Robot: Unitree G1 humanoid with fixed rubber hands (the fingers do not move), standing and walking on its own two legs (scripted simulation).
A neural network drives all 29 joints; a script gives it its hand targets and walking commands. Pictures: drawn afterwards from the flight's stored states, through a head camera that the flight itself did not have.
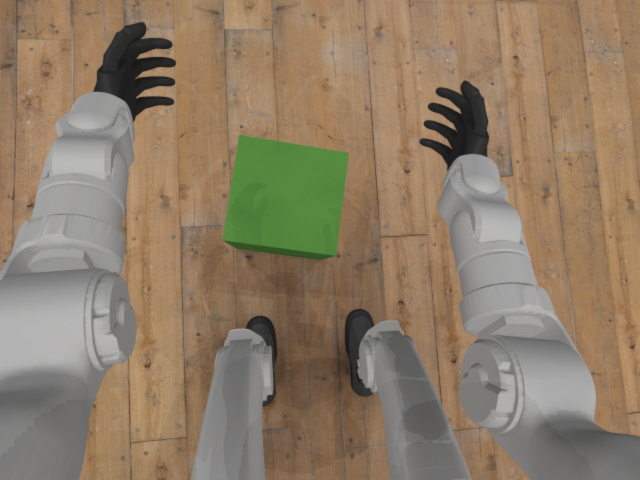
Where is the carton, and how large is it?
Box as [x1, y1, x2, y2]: [223, 135, 348, 259]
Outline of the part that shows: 239,135 223,240 236,248 316,259 322,259 335,255 348,153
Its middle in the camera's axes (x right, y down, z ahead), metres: -0.07 -0.06 +0.85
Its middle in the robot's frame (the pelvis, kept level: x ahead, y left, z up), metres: +0.48 +0.02 -0.51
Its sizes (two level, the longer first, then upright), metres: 0.210 0.200 0.250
